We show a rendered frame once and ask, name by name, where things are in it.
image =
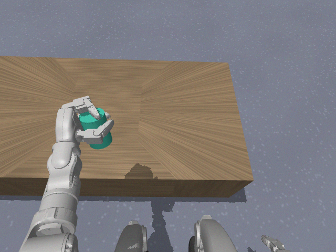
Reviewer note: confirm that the left robot arm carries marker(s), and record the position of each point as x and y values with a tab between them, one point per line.
53	226

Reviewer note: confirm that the left robot hand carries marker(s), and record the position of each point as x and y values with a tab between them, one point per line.
69	128

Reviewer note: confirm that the right robot hand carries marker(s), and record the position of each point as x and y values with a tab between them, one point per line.
273	244

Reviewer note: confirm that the can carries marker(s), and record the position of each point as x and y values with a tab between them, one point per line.
89	122

